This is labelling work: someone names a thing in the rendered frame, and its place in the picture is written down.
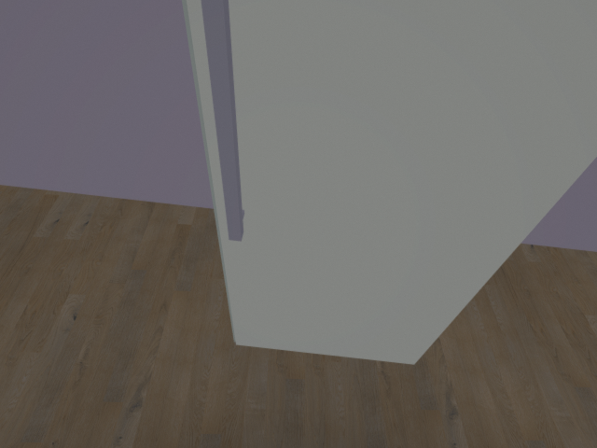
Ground handle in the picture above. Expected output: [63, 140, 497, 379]
[201, 0, 244, 241]

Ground fridge door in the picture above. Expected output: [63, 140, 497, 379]
[187, 0, 597, 365]

